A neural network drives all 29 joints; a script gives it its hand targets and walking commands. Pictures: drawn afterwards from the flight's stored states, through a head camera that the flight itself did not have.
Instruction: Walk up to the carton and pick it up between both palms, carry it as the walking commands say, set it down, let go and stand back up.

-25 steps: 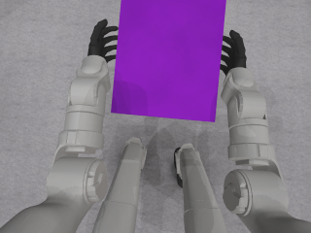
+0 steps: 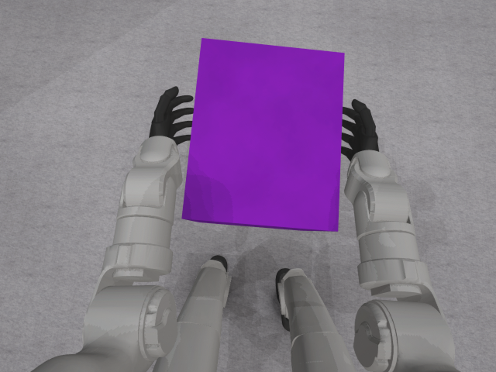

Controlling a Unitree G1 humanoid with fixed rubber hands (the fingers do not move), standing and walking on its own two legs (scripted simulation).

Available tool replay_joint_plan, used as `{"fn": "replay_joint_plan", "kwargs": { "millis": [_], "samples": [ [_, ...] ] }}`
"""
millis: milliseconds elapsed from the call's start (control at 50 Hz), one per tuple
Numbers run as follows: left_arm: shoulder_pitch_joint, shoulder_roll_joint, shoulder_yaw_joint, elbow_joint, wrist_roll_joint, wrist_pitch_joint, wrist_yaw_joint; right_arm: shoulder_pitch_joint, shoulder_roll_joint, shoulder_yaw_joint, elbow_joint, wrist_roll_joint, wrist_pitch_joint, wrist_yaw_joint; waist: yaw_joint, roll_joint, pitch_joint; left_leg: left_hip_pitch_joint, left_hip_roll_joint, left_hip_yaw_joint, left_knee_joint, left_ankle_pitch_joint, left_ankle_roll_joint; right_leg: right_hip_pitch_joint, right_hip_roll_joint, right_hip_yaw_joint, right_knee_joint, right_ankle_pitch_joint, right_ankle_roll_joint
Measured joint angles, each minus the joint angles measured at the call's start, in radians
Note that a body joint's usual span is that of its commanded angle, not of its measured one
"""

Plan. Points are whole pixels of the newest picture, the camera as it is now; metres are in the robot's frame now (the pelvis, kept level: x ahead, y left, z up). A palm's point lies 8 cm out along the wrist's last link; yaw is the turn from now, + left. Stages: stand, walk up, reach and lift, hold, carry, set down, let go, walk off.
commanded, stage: reach and lift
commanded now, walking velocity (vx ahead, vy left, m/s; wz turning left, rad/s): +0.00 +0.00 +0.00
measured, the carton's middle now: (260, 151) +0.46 +0.01 -0.10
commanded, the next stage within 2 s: hold in 1.82 s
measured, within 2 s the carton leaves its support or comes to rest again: neither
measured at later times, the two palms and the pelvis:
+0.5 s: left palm (141, 104) +0.42 +0.15 +0.10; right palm (404, 126) +0.42 -0.14 +0.08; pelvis +0.11 +0.00 +0.05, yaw +0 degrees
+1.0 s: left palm (132, 114) +0.40 +0.15 +0.11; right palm (411, 136) +0.40 -0.14 +0.10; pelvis +0.13 -0.01 +0.06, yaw +1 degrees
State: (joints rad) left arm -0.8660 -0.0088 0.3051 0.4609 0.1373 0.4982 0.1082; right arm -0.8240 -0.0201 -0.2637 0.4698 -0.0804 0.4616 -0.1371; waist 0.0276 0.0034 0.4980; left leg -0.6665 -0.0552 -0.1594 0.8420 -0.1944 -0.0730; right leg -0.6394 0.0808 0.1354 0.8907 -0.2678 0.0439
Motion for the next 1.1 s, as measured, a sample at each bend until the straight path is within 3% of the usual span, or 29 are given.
{"fn": "replay_joint_plan", "kwargs": {
  "millis": [100, 220, 340, 360, 480, 680, 820, 1100],
  "samples": [
    [0.065, -0.027, 0.006, 0.018, 0.014, 0.005, -0.001, 0.062, 0.019, -0.005, 0.023, -0.012, 0.011, 0.008, 0.002, 0.002, -0.114, 0.01, 0.006, 0.0, -0.055, 0.013, 0.005, 0.012, -0.003, 0.003, -0.062, 0.017, -0.001],
    [0.184, -0.079, 0.041, 0.105, 0.065, 0.022, -0.005, 0.185, 0.065, -0.039, 0.127, -0.065, 0.028, 0.027, 0.014, -0.012, -0.43, -0.031, 0.013, 0.009, -0.125, 0.014, 0.012, -0.029, -0.008, 0.012, -0.134, 0.022, -0.004],
    [0.279, -0.133, 0.046, 0.122, 0.126, 0.041, -0.002, 0.288, 0.089, -0.062, 0.151, -0.122, 0.057, 0.048, 0.009, -0.01, -0.552, 0.116, 0.011, 0.003, -0.209, 0.001, 0.023, 0.126, -0.026, 0.003, -0.228, 0.009, -0.009],
    [0.299, -0.139, 0.046, 0.119, 0.133, 0.044, -0.004, 0.307, 0.093, -0.062, 0.148, -0.126, 0.063, 0.07, 0.007, -0.011, -0.563, 0.152, 0.011, 0.003, -0.228, 0.0, 0.025, 0.162, -0.029, 0.003, -0.247, 0.007, -0.012],
    [0.419, -0.158, 0.028, 0.076, 0.157, 0.081, -0.023, 0.411, 0.124, -0.033, 0.105, -0.146, 0.115, 0.068, -0.01, -0.013, -0.588, 0.364, 0.012, 0.008, -0.33, -0.013, 0.035, 0.371, -0.046, 0.005, -0.34, -0.01, -0.022],
    [0.589, -0.146, -0.066, -0.091, 0.111, 0.174, -0.046, 0.593, 0.139, 0.096, -0.098, -0.09, 0.231, 0.025, -0.018, 0.002, -0.578, 0.56, 0.024, 0.002, -0.434, -0.018, 0.036, 0.57, -0.051, -0.003, -0.448, -0.012, -0.038],
    [0.633, -0.136, -0.088, -0.165, 0.107, 0.22, -0.068, 0.644, 0.156, 0.134, -0.188, -0.094, 0.286, 0.008, -0.018, 0.011, -0.557, 0.597, 0.037, -0.008, -0.46, -0.011, 0.029, 0.617, -0.042, -0.014, -0.494, 0.005, -0.047],
    [0.607, -0.142, -0.078, -0.178, 0.123, 0.241, -0.076, 0.595, 0.164, 0.103, -0.189, -0.13, 0.309, 0.034, -0.033, 0.015, -0.53, 0.571, 0.041, -0.012, -0.431, -0.003, 0.027, 0.602, -0.035, -0.02, -0.486, 0.023, -0.044]
  ]
}}
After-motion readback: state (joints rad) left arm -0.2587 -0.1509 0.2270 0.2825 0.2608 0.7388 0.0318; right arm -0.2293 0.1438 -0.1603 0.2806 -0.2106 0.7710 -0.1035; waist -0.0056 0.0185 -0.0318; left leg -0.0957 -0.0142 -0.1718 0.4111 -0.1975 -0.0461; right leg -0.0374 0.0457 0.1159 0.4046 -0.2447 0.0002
